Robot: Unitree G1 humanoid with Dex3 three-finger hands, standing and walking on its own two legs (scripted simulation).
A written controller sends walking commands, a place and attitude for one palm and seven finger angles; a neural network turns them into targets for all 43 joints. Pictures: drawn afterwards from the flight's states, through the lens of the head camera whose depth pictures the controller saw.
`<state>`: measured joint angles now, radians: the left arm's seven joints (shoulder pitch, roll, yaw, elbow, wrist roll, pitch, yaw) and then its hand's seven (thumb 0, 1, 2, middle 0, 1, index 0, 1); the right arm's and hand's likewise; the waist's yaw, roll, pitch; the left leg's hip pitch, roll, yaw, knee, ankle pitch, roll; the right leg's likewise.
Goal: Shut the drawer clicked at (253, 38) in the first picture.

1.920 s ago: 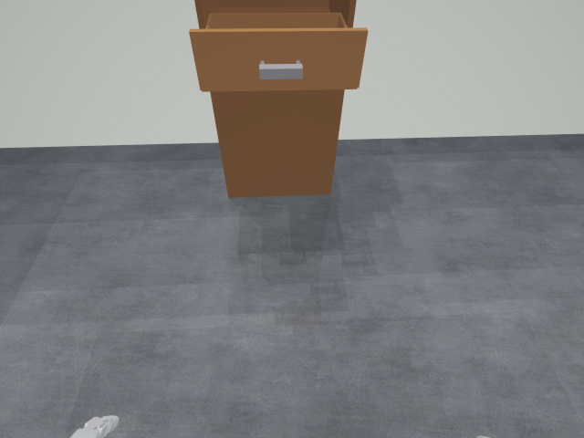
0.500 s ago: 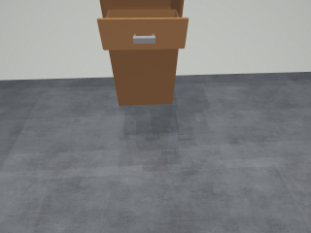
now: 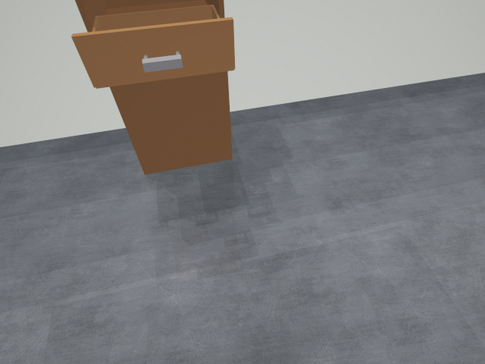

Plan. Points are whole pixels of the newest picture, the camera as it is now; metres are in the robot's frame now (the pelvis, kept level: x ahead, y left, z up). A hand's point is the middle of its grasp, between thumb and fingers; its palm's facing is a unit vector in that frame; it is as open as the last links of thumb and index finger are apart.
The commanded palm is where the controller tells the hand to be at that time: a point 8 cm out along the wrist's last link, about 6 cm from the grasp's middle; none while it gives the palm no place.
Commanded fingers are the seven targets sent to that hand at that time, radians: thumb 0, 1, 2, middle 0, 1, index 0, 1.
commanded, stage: walk to a spot facing it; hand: left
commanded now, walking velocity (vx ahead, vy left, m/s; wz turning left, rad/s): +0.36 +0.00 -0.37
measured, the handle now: (162, 59) +0.91 +0.29 +0.04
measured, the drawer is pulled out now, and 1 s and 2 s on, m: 0.29 0.29 0.29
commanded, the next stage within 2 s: turn to face it in 0.88 s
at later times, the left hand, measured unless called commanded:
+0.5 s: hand out of the picture +0.15 +0.18 -0.18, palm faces +0.01 -0.99 -0.14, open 7.4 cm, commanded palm none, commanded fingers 0.00 0.90 0.90 -0.20 -0.30 -0.20 -0.30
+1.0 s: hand (208, 198) +0.54 +0.13 -0.16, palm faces -0.40 -0.90 -0.19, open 7.4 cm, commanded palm none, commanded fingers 0.00 0.90 0.90 -0.20 -0.30 -0.20 -0.30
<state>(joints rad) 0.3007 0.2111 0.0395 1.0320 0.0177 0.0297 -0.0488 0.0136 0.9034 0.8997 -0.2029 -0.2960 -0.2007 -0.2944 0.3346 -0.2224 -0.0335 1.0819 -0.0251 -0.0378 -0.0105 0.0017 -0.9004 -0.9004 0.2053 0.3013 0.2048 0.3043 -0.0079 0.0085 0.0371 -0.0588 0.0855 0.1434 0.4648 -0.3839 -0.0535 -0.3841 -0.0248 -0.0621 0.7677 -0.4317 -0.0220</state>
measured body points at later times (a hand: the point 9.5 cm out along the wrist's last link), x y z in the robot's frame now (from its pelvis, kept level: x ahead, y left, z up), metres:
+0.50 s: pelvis +0.21 +0.01 -0.01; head +0.22 +0.03 +0.44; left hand +0.15 +0.23 -0.17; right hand +0.31 -0.22 -0.13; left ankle +0.32 +0.10 -0.73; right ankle +0.06 -0.10 -0.73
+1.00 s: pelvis +0.37 +0.00 +0.00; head +0.40 -0.02 +0.45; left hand +0.56 +0.17 -0.14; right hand +0.23 -0.19 -0.15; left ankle +0.33 +0.10 -0.73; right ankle +0.43 -0.14 -0.70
